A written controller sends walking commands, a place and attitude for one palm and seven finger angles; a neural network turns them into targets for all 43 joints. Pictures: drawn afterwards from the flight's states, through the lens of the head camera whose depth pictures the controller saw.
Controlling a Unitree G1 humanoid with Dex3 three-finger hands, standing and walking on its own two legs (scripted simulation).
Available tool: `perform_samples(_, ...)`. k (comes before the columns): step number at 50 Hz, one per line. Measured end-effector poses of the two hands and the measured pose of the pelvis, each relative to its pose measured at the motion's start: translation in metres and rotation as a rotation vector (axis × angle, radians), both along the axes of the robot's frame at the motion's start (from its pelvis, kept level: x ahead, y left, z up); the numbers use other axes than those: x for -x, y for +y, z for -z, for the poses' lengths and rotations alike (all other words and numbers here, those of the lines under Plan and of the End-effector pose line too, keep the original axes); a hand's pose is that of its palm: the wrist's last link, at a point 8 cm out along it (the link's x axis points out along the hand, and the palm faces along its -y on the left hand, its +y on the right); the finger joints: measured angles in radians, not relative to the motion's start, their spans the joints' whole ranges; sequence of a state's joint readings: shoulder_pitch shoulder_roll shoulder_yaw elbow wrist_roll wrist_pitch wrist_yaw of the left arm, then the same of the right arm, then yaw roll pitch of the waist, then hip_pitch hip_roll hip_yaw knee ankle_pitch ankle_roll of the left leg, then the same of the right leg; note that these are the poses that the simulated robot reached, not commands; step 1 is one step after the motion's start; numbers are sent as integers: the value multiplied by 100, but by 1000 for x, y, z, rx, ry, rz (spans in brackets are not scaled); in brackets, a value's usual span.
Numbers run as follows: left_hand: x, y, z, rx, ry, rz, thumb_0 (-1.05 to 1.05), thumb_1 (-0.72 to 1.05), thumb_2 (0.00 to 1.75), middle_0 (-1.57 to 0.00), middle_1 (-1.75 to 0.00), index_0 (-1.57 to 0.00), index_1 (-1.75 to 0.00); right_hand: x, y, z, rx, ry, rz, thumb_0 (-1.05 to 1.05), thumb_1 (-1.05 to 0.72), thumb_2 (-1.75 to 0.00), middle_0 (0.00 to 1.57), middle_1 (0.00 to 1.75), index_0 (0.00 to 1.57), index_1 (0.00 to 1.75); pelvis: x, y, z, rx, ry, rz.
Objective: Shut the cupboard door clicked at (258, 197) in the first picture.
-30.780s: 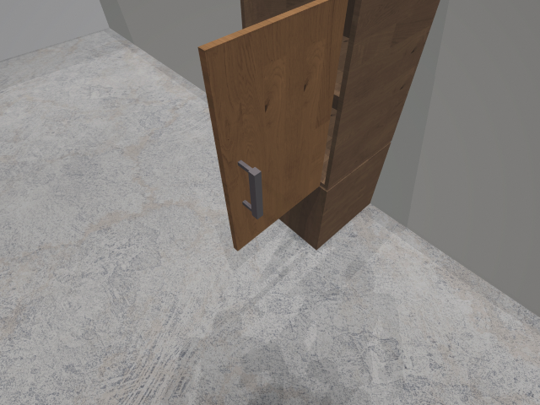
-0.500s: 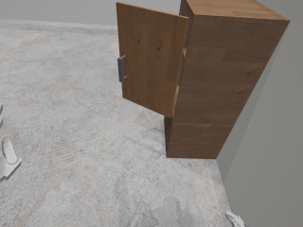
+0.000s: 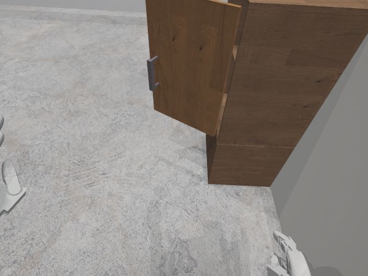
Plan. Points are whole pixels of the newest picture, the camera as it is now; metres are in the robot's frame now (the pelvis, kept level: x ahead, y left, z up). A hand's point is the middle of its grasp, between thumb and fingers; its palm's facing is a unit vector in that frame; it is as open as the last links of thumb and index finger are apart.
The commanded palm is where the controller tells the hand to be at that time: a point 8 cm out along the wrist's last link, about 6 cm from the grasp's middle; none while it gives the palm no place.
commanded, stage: stop stepping back and stand still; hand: left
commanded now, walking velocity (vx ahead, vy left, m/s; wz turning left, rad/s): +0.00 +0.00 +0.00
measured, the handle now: (154, 73) +0.95 +0.19 -0.09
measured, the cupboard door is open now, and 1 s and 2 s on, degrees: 60 60 60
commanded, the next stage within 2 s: let the arm hang, fingers relaxed in 0.12 s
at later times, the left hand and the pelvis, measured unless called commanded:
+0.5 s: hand out of the picture +0.07 +0.18 -0.16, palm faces -0.03 -0.98 -0.17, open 7.3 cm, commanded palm none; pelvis -0.02 +0.01 +0.00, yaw +1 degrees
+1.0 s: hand out of the picture -0.06 +0.19 -0.17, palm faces +0.04 -0.98 -0.21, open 7.3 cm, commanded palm none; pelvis -0.02 +0.02 +0.01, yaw +0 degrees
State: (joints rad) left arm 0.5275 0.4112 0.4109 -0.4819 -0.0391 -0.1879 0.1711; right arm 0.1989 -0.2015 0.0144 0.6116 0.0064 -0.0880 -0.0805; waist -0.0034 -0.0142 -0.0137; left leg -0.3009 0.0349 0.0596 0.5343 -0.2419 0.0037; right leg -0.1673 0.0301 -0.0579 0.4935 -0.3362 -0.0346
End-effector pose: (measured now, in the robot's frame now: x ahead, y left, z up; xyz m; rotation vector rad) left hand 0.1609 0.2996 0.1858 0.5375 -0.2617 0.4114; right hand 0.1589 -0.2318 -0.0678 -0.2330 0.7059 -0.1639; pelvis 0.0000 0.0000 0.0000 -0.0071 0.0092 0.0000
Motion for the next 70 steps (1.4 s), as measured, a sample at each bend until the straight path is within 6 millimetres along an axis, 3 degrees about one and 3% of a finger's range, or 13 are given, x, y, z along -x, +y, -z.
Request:
perform_samples(6,-2,-1,-3,-17,34,14,1,89,90,-21,-31,-21,-30,-10,13,-2,-41,-21,-13,1,-90,-90,20,30,20,30,-3,2,-2,3,15,8)
perform_samples(12,-1,4,13,19,95,-4,1,89,90,-21,-31,-21,-30,-1,14,8,-56,14,-20,1,-90,-90,20,30,20,30,-2,4,-1,6,16,4)
perform_samples(14,-10,8,55,72,256,-2,0,90,90,-20,-31,-20,-30,2,10,20,-62,52,-69,1,-90,-90,20,30,20,30,3,8,1,6,19,-8)
perform_samples(18,-3,1,177,261,739,-31,0,90,90,-20,-30,-19,-30,21,-2,43,-44,168,-75,1,-90,-90,20,30,20,30,11,13,6,1,13,-15)
perform_samples(22,50,-38,277,435,1151,-28,0,91,90,-19,-30,-19,-30,58,-12,50,-16,292,-21,1,-90,-90,20,30,20,30,16,13,7,-9,-5,-14)
perform_samples(25,102,-71,318,563,1363,-34,0,92,90,-20,-30,-19,-30,96,-14,52,5,417,16,1,-90,-90,20,30,20,30,17,11,4,-7,-17,-14)
perform_samples(26,114,-70,323,602,1372,-86,-1,96,90,-20,-30,-20,-30,109,-14,52,10,464,25,1,-90,-90,20,30,20,30,18,10,3,-4,-18,-18)
perform_samples(33,189,-53,330,634,1560,-220,-2,99,90,-20,-30,-20,-30,180,-2,58,-14,704,79,1,-90,-90,20,30,20,30,19,9,-4,9,-23,-24)
perform_samples(37,220,-47,324,627,1641,-276,-1,96,90,-20,-30,-20,-30,198,11,64,-55,745,102,1,-90,-90,20,30,20,30,19,12,-6,9,-29,-17)
perform_samples(41,235,-45,319,622,1675,-304,0,93,90,-20,-30,-20,-30,204,23,69,-90,747,110,1,-90,-90,20,30,20,30,20,15,-7,7,-36,-9)
perform_samples(51,221,-59,323,644,1623,-258,0,92,90,-20,-30,-19,-30,190,39,74,-126,688,104,1,-91,-90,20,30,20,30,21,20,-7,-1,-42,-2)
perform_samples(61,197,-73,328,669,1574,-193,0,91,90,-20,-30,-20,-30,186,32,70,-104,665,118,1,-91,-90,20,30,20,30,19,20,-8,-4,-42,-2)
perform_samples(70,195,-65,326,647,1583,-212,0,91,90,-20,-30,-20,-30,189,26,69,-96,684,127,1,-91,-90,20,30,20,30,17,18,-8,-3,-40,-1)
